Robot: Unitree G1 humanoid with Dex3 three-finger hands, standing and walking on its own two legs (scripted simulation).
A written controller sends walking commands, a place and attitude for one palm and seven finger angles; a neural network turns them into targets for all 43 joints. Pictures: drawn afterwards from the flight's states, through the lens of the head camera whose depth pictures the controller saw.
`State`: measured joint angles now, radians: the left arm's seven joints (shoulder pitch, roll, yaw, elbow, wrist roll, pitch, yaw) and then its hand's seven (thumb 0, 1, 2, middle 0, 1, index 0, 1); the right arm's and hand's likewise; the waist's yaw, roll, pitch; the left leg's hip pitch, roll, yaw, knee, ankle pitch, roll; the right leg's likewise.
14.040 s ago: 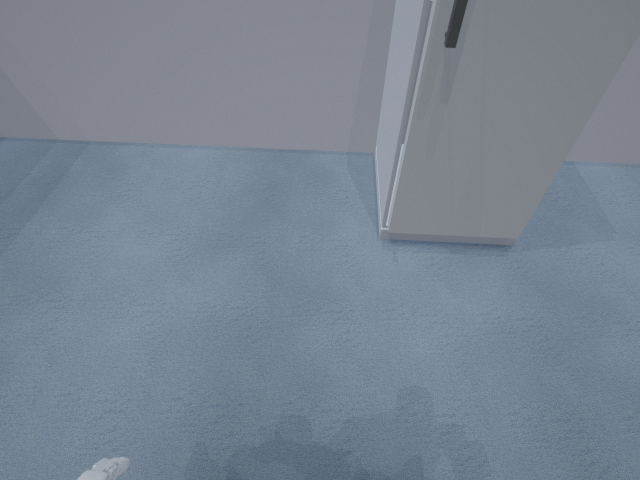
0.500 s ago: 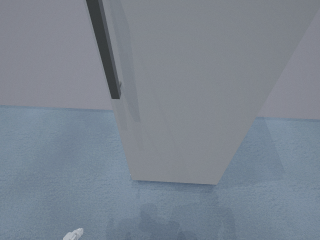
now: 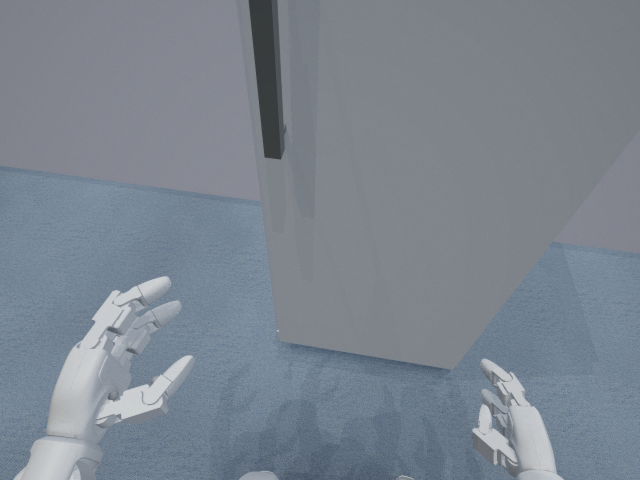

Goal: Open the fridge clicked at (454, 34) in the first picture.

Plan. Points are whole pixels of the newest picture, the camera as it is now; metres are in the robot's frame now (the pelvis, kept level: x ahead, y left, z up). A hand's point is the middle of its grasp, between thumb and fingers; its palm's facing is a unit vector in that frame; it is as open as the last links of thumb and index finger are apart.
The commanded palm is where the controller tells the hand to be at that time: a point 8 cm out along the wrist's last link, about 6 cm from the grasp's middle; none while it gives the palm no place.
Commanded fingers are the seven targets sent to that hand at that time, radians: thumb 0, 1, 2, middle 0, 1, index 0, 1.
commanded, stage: raise the hand to about handle height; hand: left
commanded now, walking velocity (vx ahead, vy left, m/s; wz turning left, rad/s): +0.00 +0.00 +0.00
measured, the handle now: (269, 6) +0.54 +0.13 +0.31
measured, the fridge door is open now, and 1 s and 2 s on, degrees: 0 0 0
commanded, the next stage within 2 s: move the hooked fingers beside the handle in 1.52 s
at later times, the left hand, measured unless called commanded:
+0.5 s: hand (104, 274) +0.25 +0.24 +0.18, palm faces +0.03 -0.99 -0.10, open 12.5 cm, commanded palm +0.22 +0.28 +0.19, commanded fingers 0.00 -0.38 0.35 -0.29 -1.12 -0.29 -1.12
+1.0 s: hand (39, 153) +0.29 +0.27 +0.28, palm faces +0.06 -0.99 -0.11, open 13.9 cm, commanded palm +0.26 +0.31 +0.29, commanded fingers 0.00 -0.50 0.30 -0.30 -1.20 -0.30 -1.20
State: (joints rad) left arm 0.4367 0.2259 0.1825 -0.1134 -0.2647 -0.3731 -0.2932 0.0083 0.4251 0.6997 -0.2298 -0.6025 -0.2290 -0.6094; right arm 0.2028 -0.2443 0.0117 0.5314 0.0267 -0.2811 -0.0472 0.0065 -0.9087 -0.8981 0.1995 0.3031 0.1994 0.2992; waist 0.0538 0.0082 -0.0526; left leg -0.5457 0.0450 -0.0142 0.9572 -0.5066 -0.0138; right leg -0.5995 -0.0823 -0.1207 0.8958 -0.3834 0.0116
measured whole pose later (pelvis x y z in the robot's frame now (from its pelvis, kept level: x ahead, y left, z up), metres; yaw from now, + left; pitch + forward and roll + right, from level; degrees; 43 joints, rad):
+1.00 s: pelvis +0.01 -0.01 +0.05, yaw -1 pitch -4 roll +0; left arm -0.20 0.50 0.51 0.09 -0.34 0.24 -0.47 -0.02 -0.49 0.31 -0.30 -1.19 -0.30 -1.20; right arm 0.22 -0.27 0.11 0.62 0.08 -0.25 -0.09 0.01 -0.91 -0.90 0.20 0.30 0.20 0.30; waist 0.07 0.07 -0.01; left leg -0.10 0.04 0.02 0.47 -0.30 -0.02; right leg -0.19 -0.06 -0.11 0.47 -0.21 0.01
